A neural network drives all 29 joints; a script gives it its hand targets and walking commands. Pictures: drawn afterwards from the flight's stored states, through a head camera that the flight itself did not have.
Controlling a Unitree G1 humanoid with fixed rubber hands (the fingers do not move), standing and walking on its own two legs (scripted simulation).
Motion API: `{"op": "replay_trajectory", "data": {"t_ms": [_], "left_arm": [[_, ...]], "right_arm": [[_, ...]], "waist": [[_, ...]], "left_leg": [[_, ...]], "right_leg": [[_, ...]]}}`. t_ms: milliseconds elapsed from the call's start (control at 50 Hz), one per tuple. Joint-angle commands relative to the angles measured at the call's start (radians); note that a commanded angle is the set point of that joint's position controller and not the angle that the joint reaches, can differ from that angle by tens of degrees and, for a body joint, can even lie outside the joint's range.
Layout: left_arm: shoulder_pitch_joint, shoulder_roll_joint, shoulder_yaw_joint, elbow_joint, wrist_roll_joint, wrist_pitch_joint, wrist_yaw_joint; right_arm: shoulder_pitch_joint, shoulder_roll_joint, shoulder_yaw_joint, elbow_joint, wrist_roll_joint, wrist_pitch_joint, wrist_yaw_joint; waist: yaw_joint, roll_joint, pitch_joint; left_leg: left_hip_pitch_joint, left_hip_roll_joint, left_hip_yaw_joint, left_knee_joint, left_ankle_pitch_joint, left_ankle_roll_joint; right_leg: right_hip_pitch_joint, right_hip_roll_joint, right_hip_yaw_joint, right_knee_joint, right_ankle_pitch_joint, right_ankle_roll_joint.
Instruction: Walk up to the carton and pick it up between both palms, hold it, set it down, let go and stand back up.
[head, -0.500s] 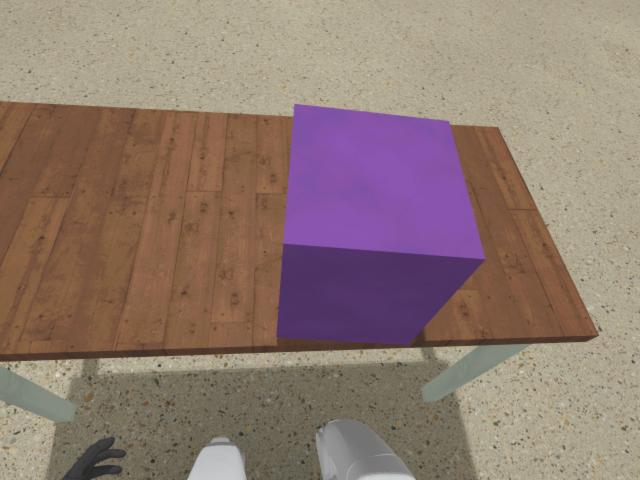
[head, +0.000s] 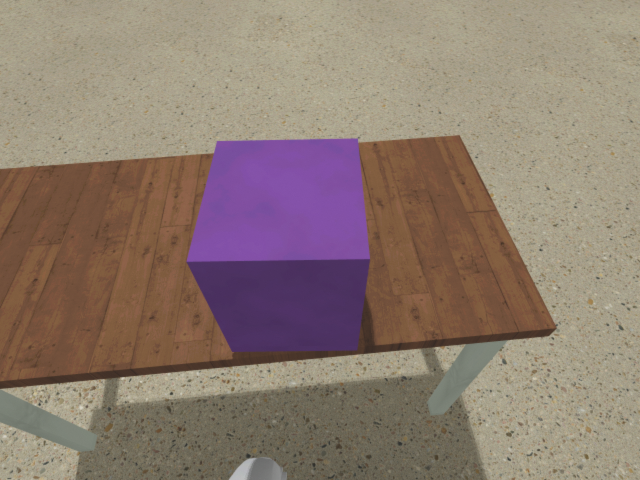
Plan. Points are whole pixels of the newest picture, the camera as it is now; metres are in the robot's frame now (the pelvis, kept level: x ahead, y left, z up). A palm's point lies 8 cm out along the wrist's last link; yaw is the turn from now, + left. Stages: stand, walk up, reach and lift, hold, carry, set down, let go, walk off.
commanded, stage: walk up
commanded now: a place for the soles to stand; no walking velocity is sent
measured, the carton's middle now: (291, 251) +0.44 +0.05 +0.00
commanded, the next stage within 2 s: none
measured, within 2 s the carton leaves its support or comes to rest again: neither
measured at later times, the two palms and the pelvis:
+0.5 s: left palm out of the picture +0.07 +0.45 -0.13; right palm out of the picture +0.07 -0.17 -0.08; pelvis -0.01 +0.14 +0.00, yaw +2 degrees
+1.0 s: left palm out of the picture -0.05 +0.53 -0.14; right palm out of the picture -0.02 -0.08 -0.10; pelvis -0.09 +0.22 -0.01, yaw +6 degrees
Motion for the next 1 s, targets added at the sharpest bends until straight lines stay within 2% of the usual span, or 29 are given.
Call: {"op": "replay_trajectory", "data": {"t_ms": [0,120,160,180,200,220,240,260,420,440,480,560,580,620,640,660,680,700,720,740,760,800,820,840,860,900,940,960,980], "left_arm": [[0.042,0.234,0.115,-0.092,0.01,-0.039,0.039],[0.014,0.267,0.115,-0.095,0.006,-0.033,0.03],[-0.121,0.232,0.08,-0.117,0.002,-0.026,0.014],[-0.16,0.172,0.079,-0.143,0.003,-0.029,0.011],[-0.081,0.107,0.06,-0.132,-0.012,-0.018,0.014],[-0.059,0.142,0.063,-0.099,-0.005,-0.003,0.012],[-0.033,0.212,0.086,-0.064,0.0,0.019,0.005],[-0.043,0.223,0.084,-0.044,-0.002,0.027,0.002],[-0.104,0.213,0.097,-0.002,0.012,0.057,-0.009],[-0.062,0.212,0.089,-0.008,0.012,0.06,-0.011],[-0.041,0.204,0.082,0.002,0.005,0.06,-0.011],[-0.028,0.22,0.091,0.045,0.012,0.072,-0.013],[-0.041,0.201,0.093,0.027,0.011,0.073,-0.012],[0.025,0.232,0.09,0.049,0.029,0.061,-0.012],[0.106,0.25,0.091,0.071,0.024,0.057,-0.008],[0.171,0.237,0.101,0.106,0.028,0.063,-0.01],[0.419,0.276,0.128,0.164,0.043,0.057,-0.002],[0.546,0.296,0.14,0.219,0.013,0.057,0.005],[0.195,0.287,0.145,0.12,0.011,0.06,0.027],[-0.156,0.196,0.121,-0.028,0.041,0.048,0.044],[-0.478,0.182,0.094,-0.116,0.042,0.051,0.042],[-0.715,0.204,0.076,-0.193,0.046,0.036,0.031],[-0.638,0.232,0.077,-0.167,0.06,0.027,0.037],[-0.54,0.232,0.082,-0.128,0.055,0.028,0.024],[-0.333,0.237,0.101,-0.061,0.063,0.041,0.02],[-0.124,0.232,0.098,0.002,0.067,0.066,-0.011],[-0.067,0.152,0.093,-0.013,0.067,0.103,-0.04],[-0.079,0.091,0.089,-0.034,0.057,0.11,-0.032],[-0.154,0.131,0.086,-0.072,0.049,0.112,-0.027]], "right_arm": [[-0.029,-0.179,-0.037,-0.023,-0.009,-0.009,0.007],[-0.107,-0.188,-0.043,-0.069,-0.038,-0.042,0.006],[0.07,-0.203,-0.056,-0.003,-0.042,-0.073,0.004],[0.148,-0.273,-0.092,0.021,-0.051,-0.08,-0.001],[0.077,-0.321,-0.095,-0.006,-0.044,-0.073,0.0],[0.064,-0.312,-0.081,-0.011,-0.031,-0.07,0.001],[0.007,-0.273,-0.067,-0.025,-0.015,-0.071,0.003],[-0.006,-0.294,-0.078,-0.04,-0.023,-0.069,0.007],[0.032,-0.258,-0.074,-0.056,-0.027,-0.076,-0.001],[0.079,-0.246,-0.081,-0.029,-0.022,-0.077,-0.007],[0.079,-0.253,-0.083,-0.052,-0.015,-0.081,-0.01],[0.003,-0.246,-0.086,-0.061,-0.026,-0.073,-0.018],[0.049,-0.229,-0.077,-0.055,-0.026,-0.081,-0.02],[0.031,-0.245,-0.086,-0.063,0.003,-0.074,-0.019],[-0.021,-0.286,-0.102,-0.067,-0.003,-0.055,-0.015],[-0.052,-0.263,-0.095,-0.073,-0.001,-0.047,-0.021],[-0.213,-0.292,-0.121,-0.103,0.008,-0.03,-0.022],[-0.252,-0.24,-0.116,-0.086,0.027,-0.023,-0.027],[-0.051,-0.134,-0.077,-0.022,0.034,-0.031,-0.027],[0.095,-0.228,-0.086,0.006,0.019,-0.034,-0.022],[0.301,-0.242,-0.088,0.077,0.014,-0.028,-0.014],[0.434,-0.206,-0.073,0.11,0.024,-0.001,0.005],[0.407,-0.224,-0.087,0.088,0.015,0.015,0.002],[0.343,-0.238,-0.084,0.075,0.019,-0.001,-0.003],[0.195,-0.221,-0.07,0.028,0.016,-0.031,0.002],[0.065,-0.205,-0.045,0.018,-0.016,-0.11,-0.01],[0.171,-0.328,-0.095,0.044,-0.033,-0.127,-0.049],[0.225,-0.384,-0.119,0.047,-0.034,-0.119,-0.071],[0.173,-0.469,-0.118,-0.011,-0.013,-0.124,-0.084]], "waist": [[0.06,-0.04,-0.072],[0.04,-0.042,-0.114],[-0.07,-0.02,-0.164],[-0.113,0.106,-0.2],[-0.041,0.266,-0.196],[-0.024,0.207,-0.187],[0.003,0.111,-0.186],[0.008,0.178,-0.108],[-0.014,0.149,-0.085],[-0.016,0.059,-0.154],[0.0,0.221,-0.151],[0.014,0.092,-0.218],[-0.003,0.072,-0.233],[0.033,0.08,-0.244],[0.064,0.257,-0.28],[0.092,0.181,-0.265],[0.241,0.279,-0.245],[0.318,0.009,-0.243],[0.111,-0.518,-0.216],[-0.04,-0.29,-0.152],[-0.195,-0.199,-0.104],[-0.303,-0.198,0.025],[-0.312,-0.239,0.16],[-0.252,-0.123,0.166],[-0.11,-0.104,0.105],[0.026,-0.133,-0.078],[0.039,0.074,-0.123],[0.048,0.173,-0.17],[-0.026,0.205,-0.182]], "left_leg": [[-0.207,0.004,-0.052,-0.118,0.06,0.006],[-0.094,0.093,-0.026,-0.378,-0.051,0.043],[0.307,0.05,0.014,-0.61,0.197,0.082],[0.393,0.105,-0.159,-0.675,0.203,0.142],[0.429,0.239,-0.396,-0.707,0.33,0.199],[0.372,0.288,-0.533,-0.724,0.248,0.223],[0.3,0.292,-0.543,-0.752,0.066,0.197],[0.23,0.228,-0.486,-0.803,-0.054,0.113],[0.293,0.117,-0.373,-0.838,-0.035,-0.067],[0.348,0.122,-0.409,-0.852,-0.031,-0.094],[0.399,0.097,-0.307,-0.865,0.219,-0.207],[0.408,0.084,-0.313,-0.924,0.059,-0.182],[0.465,0.133,-0.359,-0.852,0.059,-0.081],[0.413,0.113,-0.308,-0.932,0.2,-0.203],[0.419,0.065,-0.206,-1.01,0.341,-0.334],[0.378,0.07,-0.185,-0.993,0.456,-0.362],[0.275,-0.061,-0.055,-0.789,0.73,-0.608],[0.177,-0.213,0.059,-0.348,0.563,-0.596],[0.037,-0.179,-0.052,0.274,-0.141,-0.282],[0.107,-0.038,-0.228,0.475,-0.165,-0.125],[0.304,-0.071,-0.157,0.575,-0.078,-0.064],[0.493,0.004,-0.128,0.339,-0.04,0.043],[0.43,0.111,-0.279,0.136,-0.181,0.062],[0.271,0.129,-0.305,-0.138,-0.228,0.083],[0.077,0.162,-0.25,-0.615,-0.251,0.092],[0.174,0.09,-0.106,-0.979,0.331,0.006],[0.487,0.142,-0.246,-0.712,0.629,-0.031],[0.444,0.263,-0.354,-0.604,0.638,0.013],[0.253,0.474,-0.642,-0.721,0.435,0.178]], "right_leg": [[0.259,-0.255,0.247,-0.216,0.702,0.038],[0.181,-0.367,0.324,-0.117,0.558,-0.204],[-0.101,-0.248,0.136,0.041,0.487,-0.129],[-0.175,-0.121,0.059,0.286,0.384,-0.074],[-0.338,0.024,-0.044,0.441,-0.158,-0.007],[-0.34,0.01,-0.005,0.443,-0.244,-0.01],[-0.294,-0.025,0.035,0.433,-0.24,-0.001],[-0.297,-0.036,0.041,0.414,-0.176,-0.018],[-0.366,-0.024,0.031,0.393,0.023,0.016],[-0.338,-0.043,0.031,0.361,0.038,0.021],[-0.306,-0.025,0.001,0.326,0.029,0.006],[-0.241,-0.037,-0.049,0.245,0.032,0.041],[-0.28,-0.056,0.016,0.211,0.03,0.044],[-0.166,-0.041,-0.042,0.154,-0.036,0.038],[-0.054,-0.006,-0.132,-0.001,-0.094,0.048],[0.039,-0.012,-0.173,-0.145,-0.086,0.057],[0.255,-0.047,-0.239,-0.457,-0.091,-0.05],[0.3,-0.16,-0.157,-0.695,0.149,-0.194],[0.093,-0.436,0.344,-0.456,0.276,-0.305],[-0.252,-0.508,0.474,-0.439,0.154,-0.351],[-0.518,-0.404,0.261,-0.491,0.125,-0.29],[-0.833,-0.397,0.204,-0.487,-0.146,-0.189],[-0.867,-0.402,0.215,-0.368,0.028,-0.127],[-0.659,-0.347,0.205,-0.242,0.136,-0.107],[-0.196,-0.22,0.141,-0.08,0.182,-0.078],[0.094,-0.12,0.021,0.184,0.308,-0.062],[-0.368,-0.01,0.04,0.394,-0.123,-0.055],[-0.493,0.0,0.075,0.476,-0.181,-0.042],[-0.491,-0.052,0.171,0.488,-0.176,-0.02]]}}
